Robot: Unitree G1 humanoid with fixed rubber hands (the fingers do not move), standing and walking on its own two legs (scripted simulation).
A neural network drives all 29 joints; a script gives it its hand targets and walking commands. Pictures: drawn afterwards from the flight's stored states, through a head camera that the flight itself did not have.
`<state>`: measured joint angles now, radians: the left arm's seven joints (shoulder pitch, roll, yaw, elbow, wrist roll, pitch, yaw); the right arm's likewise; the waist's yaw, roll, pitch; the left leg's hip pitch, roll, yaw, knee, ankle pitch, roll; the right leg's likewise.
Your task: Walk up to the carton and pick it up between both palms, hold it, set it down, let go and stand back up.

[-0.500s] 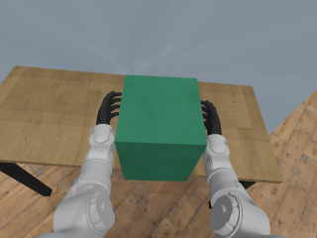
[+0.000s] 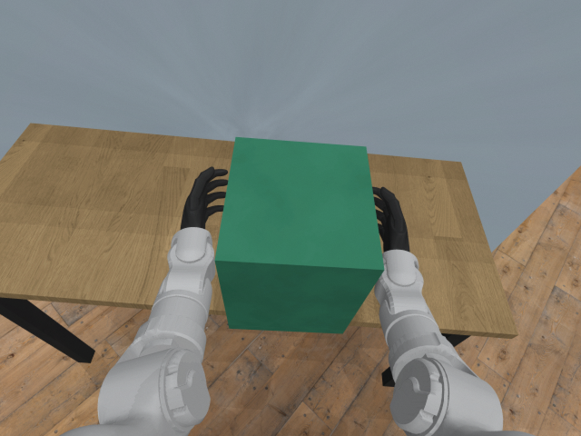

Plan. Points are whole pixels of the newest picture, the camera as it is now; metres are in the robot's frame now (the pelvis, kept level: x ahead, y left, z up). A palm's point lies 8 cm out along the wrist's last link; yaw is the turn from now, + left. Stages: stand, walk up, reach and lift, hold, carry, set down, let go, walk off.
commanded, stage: reach and lift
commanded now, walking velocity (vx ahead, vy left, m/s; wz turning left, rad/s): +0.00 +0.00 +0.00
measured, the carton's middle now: (293, 243) +0.40 +0.01 -0.02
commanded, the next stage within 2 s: none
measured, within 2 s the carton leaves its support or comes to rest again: leaves its support in 0.04 s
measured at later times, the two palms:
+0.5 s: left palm (188, 214) +0.37 +0.16 +0.08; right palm (398, 236) +0.36 -0.13 +0.07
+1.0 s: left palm (180, 188) +0.37 +0.16 +0.14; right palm (413, 217) +0.36 -0.13 +0.13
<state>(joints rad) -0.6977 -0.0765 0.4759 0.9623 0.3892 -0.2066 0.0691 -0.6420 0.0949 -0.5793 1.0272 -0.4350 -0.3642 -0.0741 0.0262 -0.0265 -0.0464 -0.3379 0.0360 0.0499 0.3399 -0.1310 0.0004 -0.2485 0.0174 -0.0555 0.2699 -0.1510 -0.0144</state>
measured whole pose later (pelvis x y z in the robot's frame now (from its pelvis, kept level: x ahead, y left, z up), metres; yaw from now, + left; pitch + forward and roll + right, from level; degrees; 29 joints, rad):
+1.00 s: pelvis -0.02 +0.01 +0.00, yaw +0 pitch -5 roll -1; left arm -0.71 -0.05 0.34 0.60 0.34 0.31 0.05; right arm -0.69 0.01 -0.21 0.88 -0.03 0.00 -0.12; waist -0.03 -0.06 0.02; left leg -0.11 0.03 0.06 0.32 -0.12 0.01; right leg -0.02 0.01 -0.06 0.25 -0.15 -0.01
